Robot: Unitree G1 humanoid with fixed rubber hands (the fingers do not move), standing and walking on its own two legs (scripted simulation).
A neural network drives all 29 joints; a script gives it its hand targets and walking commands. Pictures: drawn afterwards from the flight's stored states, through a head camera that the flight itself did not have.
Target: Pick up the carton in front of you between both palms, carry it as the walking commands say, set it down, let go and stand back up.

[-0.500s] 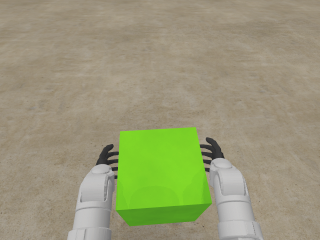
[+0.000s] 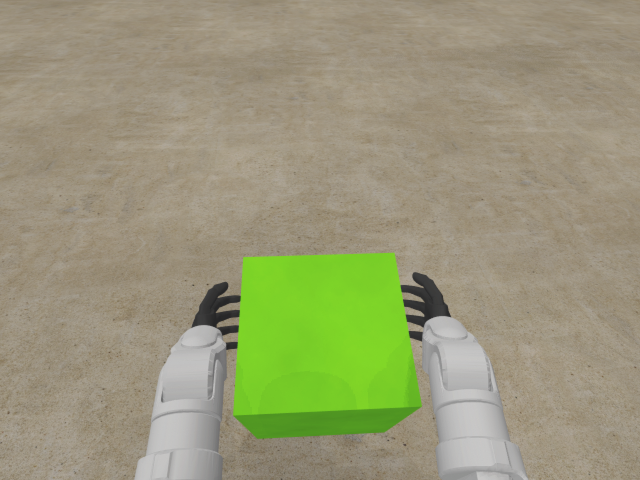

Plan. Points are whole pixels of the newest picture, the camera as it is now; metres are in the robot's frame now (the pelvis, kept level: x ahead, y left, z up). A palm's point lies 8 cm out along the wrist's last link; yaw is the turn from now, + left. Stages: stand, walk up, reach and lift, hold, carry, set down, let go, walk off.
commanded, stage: carry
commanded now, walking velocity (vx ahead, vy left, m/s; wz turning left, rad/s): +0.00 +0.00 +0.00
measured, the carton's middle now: (320, 353) +0.32 +0.00 -0.06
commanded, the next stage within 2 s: hold in 0.02 s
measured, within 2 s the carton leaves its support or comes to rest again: neither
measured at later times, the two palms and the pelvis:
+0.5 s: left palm (232, 324) +0.31 +0.12 +0.05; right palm (469, 358) +0.25 -0.17 +0.05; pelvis -0.01 +0.03 +0.01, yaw -12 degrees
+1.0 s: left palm (224, 307) +0.33 +0.13 +0.05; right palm (456, 340) +0.27 -0.16 +0.06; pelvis +0.01 +0.05 +0.01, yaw -13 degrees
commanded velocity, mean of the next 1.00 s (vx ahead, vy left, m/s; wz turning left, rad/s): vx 0.00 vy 0.00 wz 0.00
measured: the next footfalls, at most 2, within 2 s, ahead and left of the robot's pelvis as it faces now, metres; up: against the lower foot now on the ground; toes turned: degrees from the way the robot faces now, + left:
none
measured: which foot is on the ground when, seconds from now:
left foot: down 0.00-1.00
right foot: down 0.00-1.00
